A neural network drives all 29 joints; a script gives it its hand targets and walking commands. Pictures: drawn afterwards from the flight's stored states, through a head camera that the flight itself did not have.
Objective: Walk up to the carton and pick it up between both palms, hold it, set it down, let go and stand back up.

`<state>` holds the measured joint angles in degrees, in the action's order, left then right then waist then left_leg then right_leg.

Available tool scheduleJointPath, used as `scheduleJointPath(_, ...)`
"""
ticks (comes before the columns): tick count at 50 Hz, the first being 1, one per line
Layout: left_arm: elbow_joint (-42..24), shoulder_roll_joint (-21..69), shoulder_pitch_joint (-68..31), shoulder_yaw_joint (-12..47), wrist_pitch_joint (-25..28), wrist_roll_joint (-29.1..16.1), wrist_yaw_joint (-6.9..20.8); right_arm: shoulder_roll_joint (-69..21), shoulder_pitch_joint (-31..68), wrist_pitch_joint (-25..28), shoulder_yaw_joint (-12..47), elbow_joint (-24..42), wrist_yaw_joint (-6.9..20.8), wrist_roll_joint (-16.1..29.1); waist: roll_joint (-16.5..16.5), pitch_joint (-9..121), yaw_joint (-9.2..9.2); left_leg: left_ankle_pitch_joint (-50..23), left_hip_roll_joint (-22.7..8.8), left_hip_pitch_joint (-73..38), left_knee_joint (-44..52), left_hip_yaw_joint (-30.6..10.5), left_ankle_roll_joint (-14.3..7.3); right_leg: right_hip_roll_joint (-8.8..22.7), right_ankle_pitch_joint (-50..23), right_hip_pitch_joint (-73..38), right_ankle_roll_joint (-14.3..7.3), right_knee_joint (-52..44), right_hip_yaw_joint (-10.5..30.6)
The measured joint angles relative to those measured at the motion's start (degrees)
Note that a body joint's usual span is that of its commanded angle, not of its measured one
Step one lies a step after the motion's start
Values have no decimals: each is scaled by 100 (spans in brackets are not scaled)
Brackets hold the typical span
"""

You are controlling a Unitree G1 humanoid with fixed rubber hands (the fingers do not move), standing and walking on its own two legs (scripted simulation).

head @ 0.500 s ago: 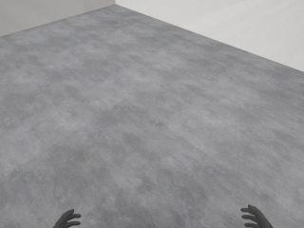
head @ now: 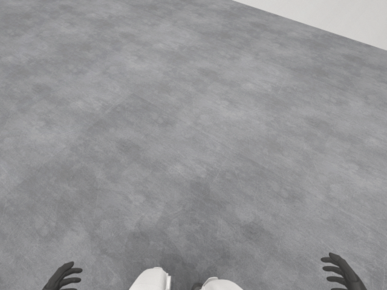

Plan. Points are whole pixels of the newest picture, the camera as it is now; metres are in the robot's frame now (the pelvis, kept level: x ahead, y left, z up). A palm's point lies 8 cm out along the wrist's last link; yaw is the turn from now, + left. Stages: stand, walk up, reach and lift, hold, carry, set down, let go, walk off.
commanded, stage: walk up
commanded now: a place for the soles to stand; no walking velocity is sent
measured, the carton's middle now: out of the picture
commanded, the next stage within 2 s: none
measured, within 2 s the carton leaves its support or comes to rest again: neither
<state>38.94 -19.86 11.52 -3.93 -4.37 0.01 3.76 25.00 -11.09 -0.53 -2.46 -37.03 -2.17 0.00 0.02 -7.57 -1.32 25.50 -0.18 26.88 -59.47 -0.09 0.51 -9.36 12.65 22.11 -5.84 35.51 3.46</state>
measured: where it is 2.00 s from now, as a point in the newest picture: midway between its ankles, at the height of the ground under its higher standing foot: outside the picture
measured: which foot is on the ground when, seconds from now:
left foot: up 0.00-0.08, down 0.10-0.42, up 0.44-0.66, down 0.68-1.00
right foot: down 0.00-0.10, up 0.12-0.38, down 0.40-0.72, up 0.74-1.00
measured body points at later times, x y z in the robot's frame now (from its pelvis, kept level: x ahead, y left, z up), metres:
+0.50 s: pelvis -0.09 -0.13 -0.02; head -0.07 -0.15 +0.43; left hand +0.06 +0.15 -0.11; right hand +0.06 -0.46 -0.09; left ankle -0.01 +0.04 -0.69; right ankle -0.10 -0.28 -0.72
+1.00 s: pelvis -0.17 -0.19 -0.01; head -0.11 -0.16 +0.44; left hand +0.04 +0.04 -0.13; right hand -0.14 -0.54 -0.07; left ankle -0.07 -0.07 -0.72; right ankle -0.20 -0.34 -0.68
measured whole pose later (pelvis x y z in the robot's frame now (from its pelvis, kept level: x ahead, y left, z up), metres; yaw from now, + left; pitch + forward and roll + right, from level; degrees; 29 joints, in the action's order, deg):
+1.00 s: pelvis -0.17 -0.19 -0.01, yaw -19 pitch -4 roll +0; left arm 35.0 -19.8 12.5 -3.8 -5.3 0.0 6.7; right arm 22.2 -11.7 -0.4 -5.4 -39.0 -3.5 0.0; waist 5.5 -9.7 -2.1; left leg 17.3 -3.4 20.1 -41.2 2.1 0.4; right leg 0.7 23.1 25.4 0.8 60.4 6.2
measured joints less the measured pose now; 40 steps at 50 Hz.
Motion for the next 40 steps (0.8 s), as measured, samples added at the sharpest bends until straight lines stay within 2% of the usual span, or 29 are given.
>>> scheduleJointPath(2,-68,1,1,0,-1,0,-3,15,-106,-4,0,-83,-24,0,28,2,2,-1,6,-122,489,-3,-4,-155,-184,1,-87,-202,0)
scheduleJointPath(4,-127,3,2,1,-4,0,-3,14,-248,-3,1,-108,-45,0,78,9,7,-9,8,-412,1413,-10,-155,-297,-340,5,-53,-345,14)
scheduleJointPath(5,-169,-1,-8,0,-14,0,-1,0,-347,-3,-2,-112,-58,1,137,0,8,-368,6,-654,2080,-12,-300,-357,-398,19,94,-352,37)
scheduleJointPath(6,-178,-2,-69,-1,-18,0,14,-39,-480,-2,-25,-118,-79,0,245,-42,16,-949,7,-756,2342,2,-320,-364,-332,92,440,-99,70)
scheduleJointPath(7,-188,-1,-100,-1,-17,0,39,-68,-624,-4,-41,-129,-100,0,343,-52,37,-1076,6,-792,2360,19,-250,-362,-25,227,669,424,139)
scheduleJointPath(9,-191,-1,-100,0,-18,0,108,-79,-826,-23,-59,-143,-136,0,438,-42,81,-1013,-39,-872,2361,28,-172,-301,456,519,794,1737,268)
scheduleJointPath(12,-192,-12,-95,1,-34,0,224,-82,-768,-27,-88,-138,-177,0,446,-29,74,-1003,-183,-888,2361,35,-90,100,492,735,795,3252,410)
scheduleJointPath(14,-195,-33,-80,2,-67,0,285,-128,-510,-28,-87,-135,-181,0,453,-25,69,-1055,-283,-860,2362,44,12,510,501,635,795,3456,510)
scheduleJointPath(17,-199,-50,-67,-1,-128,0,325,-202,-4,-26,-86,-133,-181,0,451,-20,64,-1153,-415,-791,2351,55,217,1158,572,299,796,2904,538)
scheduleJointPath(19,-202,-52,-41,-3,-130,0,325,-204,307,-17,-90,-134,-164,0,401,-18,37,-1148,-533,-740,2232,59,301,1422,656,-114,745,1974,538)
scheduleJointPath(20,-201,-52,-28,-5,-130,0,321,-179,443,-16,-98,-136,-149,0,347,-19,-5,-1086,-617,-674,2067,58,308,1455,922,-357,745,1501,521)
scheduleJointPath(21,-195,-47,-16,-6,-124,0,308,-130,576,-16,-110,-138,-139,0,255,-30,-61,-959,-726,-552,1801,54,192,1425,1510,-543,880,1191,470)
scheduleJointPath(22,-159,2,-17,-4,-123,0,289,-65,707,-25,-142,-142,-138,0,77,-108,-75,-517,-813,-434,1418,-4,33,1286,1705,-548,992,1239,431)
scheduleJointPath(23,-126,41,-3,9,-122,0,283,-27,751,-33,-178,-144,-137,0,-58,-152,-76,-1,-780,-316,992,1,-28,1182,1622,-543,1008,1292,408)
scheduleJointPath(26,-124,46,117,7,-122,1,211,-61,692,-36,-167,-140,-135,0,-112,-150,-81,652,-240,-125,135,2,-36,1084,1224,-535,882,1125,467)
scheduleJointPath(28,-129,46,146,6,-122,1,164,-103,649,-37,-149,-139,-136,0,-142,-150,-80,559,-25,-121,46,-5,-36,923,1006,-493,800,871,533)
scheduleJointPath(31,-267,46,144,7,-118,0,141,-145,437,-37,-149,-140,-136,0,-147,-150,-76,296,121,-151,238,-11,-36,606,719,-295,709,624,572)
scheduleJointPath(34,-388,49,146,8,-93,0,143,-186,53,-30,-148,-141,-135,0,-59,-141,-69,5,197,-500,1436,-21,-36,348,553,-73,671,538,564)
scheduleJointPath(35,-390,40,118,6,-94,1,140,-242,-74,-3,-151,-183,-136,1,47,-178,-72,-561,204,-586,1772,-10,-159,319,525,-44,670,541,582)
scheduleJointPath(36,-389,38,99,6,-93,0,138,-314,-215,3,-151,-206,-136,0,180,-216,-74,-740,213,-607,1823,21,-243,321,491,-47,666,542,612)
scheduleJointPath(40,-387,39,96,13,-93,1,136,-366,-688,5,-158,-206,-136,0,391,-220,-71,-659,61,-677,1826,29,-292,307,1126,197,665,1618,493)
